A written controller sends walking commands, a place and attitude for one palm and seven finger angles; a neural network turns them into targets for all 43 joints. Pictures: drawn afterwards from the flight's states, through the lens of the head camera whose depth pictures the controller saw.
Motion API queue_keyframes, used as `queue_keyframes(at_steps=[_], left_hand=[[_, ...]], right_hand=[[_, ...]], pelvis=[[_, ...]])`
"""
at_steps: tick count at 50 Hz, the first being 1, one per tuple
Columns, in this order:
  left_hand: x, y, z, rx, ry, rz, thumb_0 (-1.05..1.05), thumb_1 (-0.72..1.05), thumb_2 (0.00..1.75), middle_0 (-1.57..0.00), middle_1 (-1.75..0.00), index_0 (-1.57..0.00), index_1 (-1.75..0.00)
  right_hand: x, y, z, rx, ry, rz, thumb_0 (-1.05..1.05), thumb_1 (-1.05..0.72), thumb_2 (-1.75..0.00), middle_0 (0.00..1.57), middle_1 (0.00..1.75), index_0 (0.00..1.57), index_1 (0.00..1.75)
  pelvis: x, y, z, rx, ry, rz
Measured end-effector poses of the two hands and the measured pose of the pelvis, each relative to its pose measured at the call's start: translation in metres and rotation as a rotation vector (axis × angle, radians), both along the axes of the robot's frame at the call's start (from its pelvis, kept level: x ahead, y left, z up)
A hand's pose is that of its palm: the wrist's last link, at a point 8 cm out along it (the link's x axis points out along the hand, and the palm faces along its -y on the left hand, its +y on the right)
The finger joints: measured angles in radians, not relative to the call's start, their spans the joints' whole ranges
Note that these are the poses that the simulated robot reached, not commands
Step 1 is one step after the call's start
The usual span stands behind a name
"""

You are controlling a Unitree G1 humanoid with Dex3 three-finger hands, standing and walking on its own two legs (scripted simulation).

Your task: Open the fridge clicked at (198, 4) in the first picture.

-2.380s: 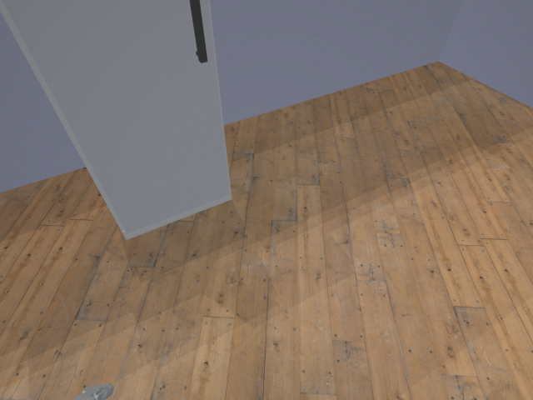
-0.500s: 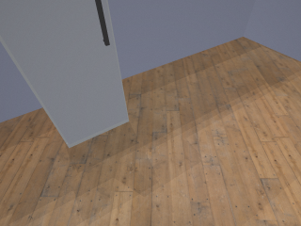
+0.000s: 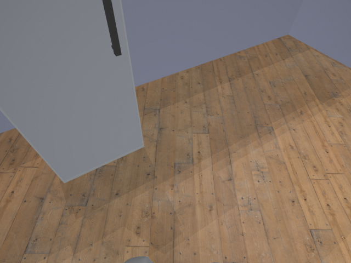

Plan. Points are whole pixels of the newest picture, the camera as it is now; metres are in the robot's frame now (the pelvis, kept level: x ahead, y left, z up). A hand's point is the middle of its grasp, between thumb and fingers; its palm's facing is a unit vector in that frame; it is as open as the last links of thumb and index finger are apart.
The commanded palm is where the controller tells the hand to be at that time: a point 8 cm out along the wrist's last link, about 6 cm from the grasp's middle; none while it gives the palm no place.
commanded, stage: turn to face it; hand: right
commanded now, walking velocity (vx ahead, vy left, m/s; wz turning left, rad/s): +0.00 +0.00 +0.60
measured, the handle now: (108, 18) +0.79 +0.31 +0.15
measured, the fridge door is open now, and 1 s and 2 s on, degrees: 0 0 0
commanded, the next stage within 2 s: take the last steps up to it in 1.02 s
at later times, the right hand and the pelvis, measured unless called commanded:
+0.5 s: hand (267, 261) +0.18 -0.22 -0.16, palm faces -0.16 +0.97 -0.19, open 7.3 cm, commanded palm none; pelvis +0.10 -0.03 +0.02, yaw +16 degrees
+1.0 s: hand (224, 208) +0.30 -0.11 -0.15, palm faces -0.47 +0.85 -0.23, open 7.3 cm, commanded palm none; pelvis +0.12 +0.00 +0.01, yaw +29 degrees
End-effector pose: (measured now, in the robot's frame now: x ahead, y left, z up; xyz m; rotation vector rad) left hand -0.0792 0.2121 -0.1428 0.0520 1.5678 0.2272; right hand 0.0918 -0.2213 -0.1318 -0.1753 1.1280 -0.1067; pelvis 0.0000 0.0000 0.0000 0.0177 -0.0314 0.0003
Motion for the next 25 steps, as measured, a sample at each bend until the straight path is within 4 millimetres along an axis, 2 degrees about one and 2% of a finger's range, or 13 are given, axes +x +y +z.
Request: queue_keyframes(at_steps=[3,6,9,12,14,17,21,25], left_hand=[[0.081,0.017,0.007,0.042,-0.167,-0.045,0.00,0.91,0.90,-0.20,-0.30,-0.20,-0.30],[0.151,0.021,0.017,0.069,-0.313,-0.072,0.00,0.91,0.90,-0.19,-0.30,-0.19,-0.30],[0.205,0.016,0.027,0.086,-0.421,-0.086,0.00,0.91,0.90,-0.19,-0.30,-0.19,-0.30],[0.241,0.006,0.034,0.105,-0.487,-0.093,0.00,0.91,0.90,-0.19,-0.30,-0.19,-0.30],[0.255,-0.001,0.037,0.119,-0.508,-0.093,0.00,0.91,0.90,-0.20,-0.30,-0.19,-0.30],[0.257,-0.010,0.041,0.123,-0.501,-0.076,0.00,0.91,0.90,-0.20,-0.30,-0.20,-0.30],[0.240,-0.014,0.042,0.121,-0.442,-0.018,0.00,0.91,0.90,-0.20,-0.30,-0.20,-0.30],[0.217,-0.002,0.042,0.151,-0.401,0.077,-0.01,0.92,0.90,-0.20,-0.30,-0.20,-0.30]], right_hand=[[-0.001,-0.007,0.006,-0.025,0.042,-0.036,-0.01,-0.95,-0.90,0.20,0.30,0.21,0.29],[-0.004,-0.012,0.005,-0.024,0.108,-0.027,-0.01,-0.96,-0.90,0.20,0.30,0.21,0.29],[-0.006,-0.018,0.000,-0.007,0.171,-0.024,-0.01,-0.95,-0.90,0.20,0.30,0.21,0.29],[-0.003,-0.026,-0.009,0.017,0.220,-0.030,0.00,-0.93,-0.90,0.20,0.30,0.21,0.29],[0.003,-0.033,-0.016,0.029,0.245,-0.031,0.00,-0.93,-0.90,0.20,0.30,0.21,0.29],[0.020,-0.041,-0.014,0.030,0.265,-0.004,0.00,-0.92,-0.90,0.20,0.30,0.20,0.29],[0.053,-0.049,-0.006,0.015,0.245,0.046,0.01,-0.92,-0.90,0.20,0.30,0.20,0.29],[0.089,-0.049,0.002,-0.013,0.220,0.111,0.00,-0.91,-0.90,0.19,0.30,0.20,0.29]], pelvis=[[0.019,0.001,0.008,0.002,0.013,0.011],[0.037,-0.002,0.012,0.001,0.022,0.045],[0.053,-0.009,0.012,0.005,0.021,0.084],[0.069,-0.019,0.008,0.016,0.017,0.118],[0.079,-0.026,0.005,0.012,0.014,0.136],[0.088,-0.032,0.009,0.009,0.012,0.175],[0.098,-0.035,0.016,0.007,0.018,0.222],[0.105,-0.033,0.019,0.004,0.026,0.273]])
